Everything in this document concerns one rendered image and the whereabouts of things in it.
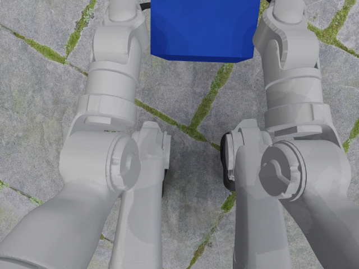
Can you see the carton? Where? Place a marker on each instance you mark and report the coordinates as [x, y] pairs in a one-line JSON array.
[[203, 30]]

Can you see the robot right forearm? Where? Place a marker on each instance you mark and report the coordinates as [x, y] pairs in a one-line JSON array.
[[292, 76]]

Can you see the robot right upper arm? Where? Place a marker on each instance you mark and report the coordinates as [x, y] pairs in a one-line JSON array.
[[310, 178]]

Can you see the robot left upper arm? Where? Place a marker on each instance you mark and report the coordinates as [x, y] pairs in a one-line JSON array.
[[64, 232]]

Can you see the right robot thigh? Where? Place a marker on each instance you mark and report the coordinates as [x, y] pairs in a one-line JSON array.
[[260, 233]]

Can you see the robot left hand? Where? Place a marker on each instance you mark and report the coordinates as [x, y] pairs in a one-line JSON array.
[[145, 5]]

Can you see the left robot foot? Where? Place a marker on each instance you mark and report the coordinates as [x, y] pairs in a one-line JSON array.
[[165, 171]]

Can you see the robot left forearm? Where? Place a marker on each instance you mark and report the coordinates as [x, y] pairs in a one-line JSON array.
[[114, 69]]

